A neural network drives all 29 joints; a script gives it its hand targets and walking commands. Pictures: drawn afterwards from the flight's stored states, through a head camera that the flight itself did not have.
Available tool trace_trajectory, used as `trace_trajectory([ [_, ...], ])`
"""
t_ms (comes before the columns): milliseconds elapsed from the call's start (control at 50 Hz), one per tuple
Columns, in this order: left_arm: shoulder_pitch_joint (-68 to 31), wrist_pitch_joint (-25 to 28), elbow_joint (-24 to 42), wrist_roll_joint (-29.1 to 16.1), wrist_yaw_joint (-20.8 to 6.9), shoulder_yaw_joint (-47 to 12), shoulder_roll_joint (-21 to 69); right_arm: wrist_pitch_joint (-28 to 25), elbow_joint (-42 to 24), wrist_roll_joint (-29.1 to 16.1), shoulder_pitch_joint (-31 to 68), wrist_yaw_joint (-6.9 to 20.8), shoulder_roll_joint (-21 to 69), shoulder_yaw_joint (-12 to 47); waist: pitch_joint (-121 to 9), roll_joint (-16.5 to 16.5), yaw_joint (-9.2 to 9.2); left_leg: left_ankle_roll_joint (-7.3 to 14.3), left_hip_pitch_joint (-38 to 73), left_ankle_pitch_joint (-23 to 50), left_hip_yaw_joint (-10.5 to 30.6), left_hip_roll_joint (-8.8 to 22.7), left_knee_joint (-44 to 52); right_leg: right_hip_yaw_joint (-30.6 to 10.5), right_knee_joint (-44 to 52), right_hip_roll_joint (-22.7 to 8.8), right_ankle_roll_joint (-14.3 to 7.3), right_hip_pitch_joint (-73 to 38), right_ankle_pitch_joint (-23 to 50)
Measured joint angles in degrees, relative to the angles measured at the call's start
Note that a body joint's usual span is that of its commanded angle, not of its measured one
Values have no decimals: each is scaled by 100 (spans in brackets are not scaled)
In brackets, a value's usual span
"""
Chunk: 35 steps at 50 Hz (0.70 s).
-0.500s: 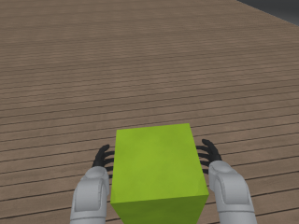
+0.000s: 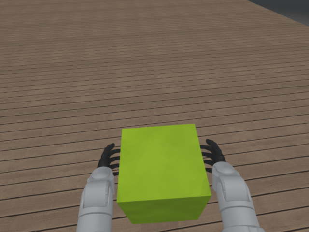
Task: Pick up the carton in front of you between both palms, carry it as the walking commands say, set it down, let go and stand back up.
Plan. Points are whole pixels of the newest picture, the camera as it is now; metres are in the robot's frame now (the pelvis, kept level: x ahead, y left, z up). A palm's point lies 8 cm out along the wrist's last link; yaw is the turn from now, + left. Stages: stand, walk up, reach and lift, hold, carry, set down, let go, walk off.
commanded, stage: carry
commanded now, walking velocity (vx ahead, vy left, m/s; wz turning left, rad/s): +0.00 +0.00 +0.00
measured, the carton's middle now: (161, 176) +0.32 +0.00 -0.05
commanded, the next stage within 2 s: hold in 0.54 s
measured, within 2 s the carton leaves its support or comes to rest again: neither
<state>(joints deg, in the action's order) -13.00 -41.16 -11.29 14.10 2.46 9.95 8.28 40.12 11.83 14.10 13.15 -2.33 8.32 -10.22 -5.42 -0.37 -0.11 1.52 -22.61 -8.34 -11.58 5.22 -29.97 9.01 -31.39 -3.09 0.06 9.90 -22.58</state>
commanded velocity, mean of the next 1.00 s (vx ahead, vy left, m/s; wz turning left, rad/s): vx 0.00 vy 0.00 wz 0.00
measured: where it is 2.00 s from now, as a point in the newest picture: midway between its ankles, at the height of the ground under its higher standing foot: outside the picture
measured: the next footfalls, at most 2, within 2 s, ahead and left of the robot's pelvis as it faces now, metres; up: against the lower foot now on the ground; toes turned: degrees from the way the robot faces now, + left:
none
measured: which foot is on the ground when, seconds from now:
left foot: down 0.00-1.00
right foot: down 0.00-1.00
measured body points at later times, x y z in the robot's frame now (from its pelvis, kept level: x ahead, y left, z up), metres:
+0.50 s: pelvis -0.01 -0.01 +0.00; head -0.03 +0.00 +0.45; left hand +0.29 +0.14 +0.03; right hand +0.29 -0.16 +0.03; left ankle +0.08 +0.11 -0.73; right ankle -0.07 -0.10 -0.73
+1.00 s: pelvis -0.02 +0.02 +0.01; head -0.04 +0.05 +0.46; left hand +0.30 +0.12 +0.04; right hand +0.25 -0.18 +0.04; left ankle +0.08 +0.13 -0.73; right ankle -0.07 -0.11 -0.73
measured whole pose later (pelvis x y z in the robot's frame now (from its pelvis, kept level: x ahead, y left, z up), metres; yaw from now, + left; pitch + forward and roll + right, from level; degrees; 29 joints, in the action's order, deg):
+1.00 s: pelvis -0.02 +0.02 +0.01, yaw -10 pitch -7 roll +0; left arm -14.5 -40.3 -13.0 16.9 1.4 11.2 8.6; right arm 37.4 17.1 15.0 14.5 -0.2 8.6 -12.7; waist 2.9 -3.3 0.4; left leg -0.5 -8.8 -4.7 -0.6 0.5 -20.0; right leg -4.1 -23.3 0.0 0.6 0.9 -15.8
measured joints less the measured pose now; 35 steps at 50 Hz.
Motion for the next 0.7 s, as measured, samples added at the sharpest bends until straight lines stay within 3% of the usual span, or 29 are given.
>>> trace_trajectory([
  [540,42,-105,46,14,-6,-41,-8,148,-60,-3,-82,0,-16,65,-10,2,12,-67,-73,122,45,81,31,22,-95,70,-87,126,25],
  [640,216,-33,305,-26,-33,-110,-38,-135,125,23,-88,63,-14,48,619,-178,159,-183,810,386,756,-253,683,-487,406,221,-136,-560,308],
  [700,265,6,340,-7,-42,-142,-45,-215,185,13,-86,70,-16,35,799,-199,143,-329,1096,399,1096,-301,922,-693,685,319,-130,-787,478],
])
